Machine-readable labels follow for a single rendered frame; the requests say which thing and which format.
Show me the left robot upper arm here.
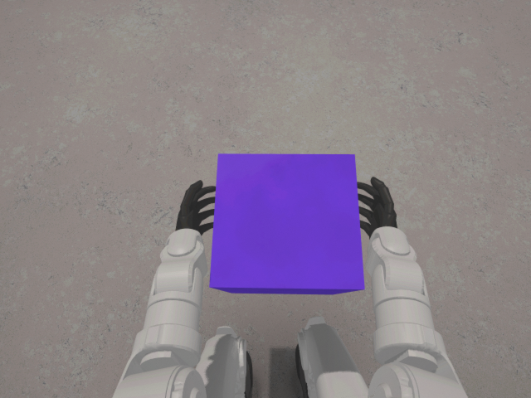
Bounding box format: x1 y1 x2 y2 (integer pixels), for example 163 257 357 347
113 365 207 398

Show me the carton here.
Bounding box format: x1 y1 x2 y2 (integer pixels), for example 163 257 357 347
209 153 365 294

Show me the right robot thigh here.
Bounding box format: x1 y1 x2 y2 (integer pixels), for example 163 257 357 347
297 323 368 398

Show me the right robot forearm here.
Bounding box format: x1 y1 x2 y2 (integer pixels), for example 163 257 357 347
365 226 465 391

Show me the right robot shin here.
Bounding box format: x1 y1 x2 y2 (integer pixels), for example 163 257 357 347
304 316 338 398

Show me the left robot forearm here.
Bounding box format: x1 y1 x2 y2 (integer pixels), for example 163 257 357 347
112 229 207 398

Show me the robot left hand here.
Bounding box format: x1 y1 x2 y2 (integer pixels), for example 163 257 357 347
175 180 216 235

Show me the right robot upper arm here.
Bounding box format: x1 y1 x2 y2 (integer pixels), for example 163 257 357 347
368 362 468 398

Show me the robot right hand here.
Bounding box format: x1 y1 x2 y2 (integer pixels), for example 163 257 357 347
357 177 397 239

